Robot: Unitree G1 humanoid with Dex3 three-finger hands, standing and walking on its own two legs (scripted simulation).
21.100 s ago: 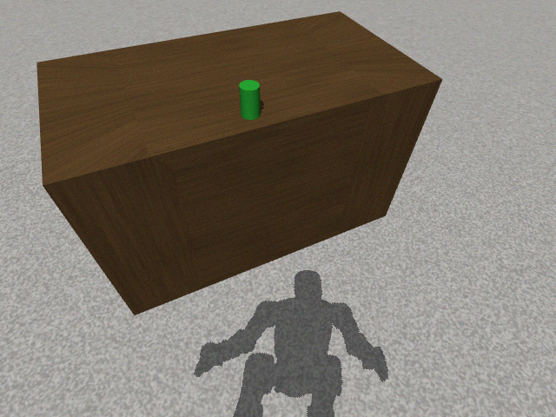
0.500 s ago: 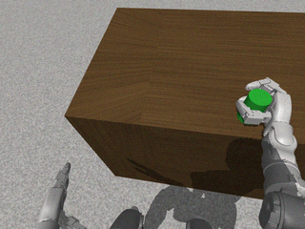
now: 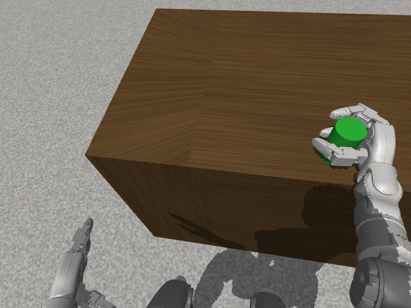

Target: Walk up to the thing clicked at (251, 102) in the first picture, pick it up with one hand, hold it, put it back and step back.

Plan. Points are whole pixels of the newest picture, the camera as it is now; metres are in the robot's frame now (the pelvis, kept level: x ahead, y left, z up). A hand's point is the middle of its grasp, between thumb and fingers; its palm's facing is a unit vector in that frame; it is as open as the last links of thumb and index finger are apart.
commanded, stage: open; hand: right
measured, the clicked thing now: (341, 143) +0.45 -0.20 +0.04
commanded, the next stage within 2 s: lower in 0.02 s
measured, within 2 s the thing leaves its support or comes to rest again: neither
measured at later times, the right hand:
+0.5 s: hand (340, 138) +0.45 -0.20 +0.05, palm faces +0.11 +0.99 +0.02, open 9.7 cm
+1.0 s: hand (404, 98) +0.46 -0.25 +0.16, palm faces +0.18 +0.98 -0.02, open 16.1 cm
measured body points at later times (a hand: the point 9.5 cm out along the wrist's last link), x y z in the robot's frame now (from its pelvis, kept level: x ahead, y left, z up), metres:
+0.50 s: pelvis +0.00 +0.00 +0.00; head +0.09 -0.03 +0.44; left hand +0.15 +0.26 -0.01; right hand +0.44 -0.25 +0.05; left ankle +0.03 +0.15 -0.67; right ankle +0.02 -0.13 -0.67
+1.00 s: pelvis +0.01 +0.00 +0.02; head +0.06 -0.01 +0.47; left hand +0.16 +0.26 -0.02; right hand +0.44 -0.31 +0.16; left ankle +0.03 +0.15 -0.67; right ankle +0.02 -0.13 -0.67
